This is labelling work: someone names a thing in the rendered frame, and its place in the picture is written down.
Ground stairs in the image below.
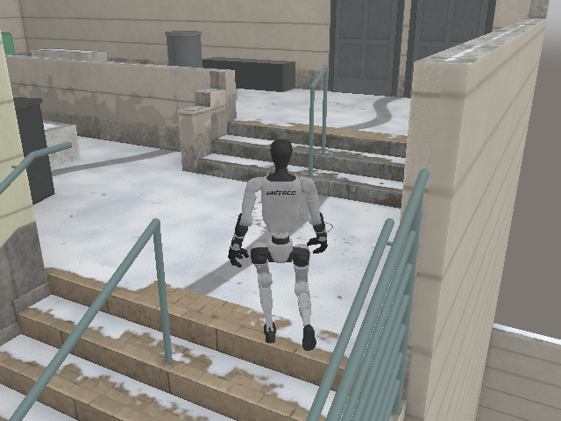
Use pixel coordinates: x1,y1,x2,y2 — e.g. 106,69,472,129
0,275,364,421
197,122,407,209

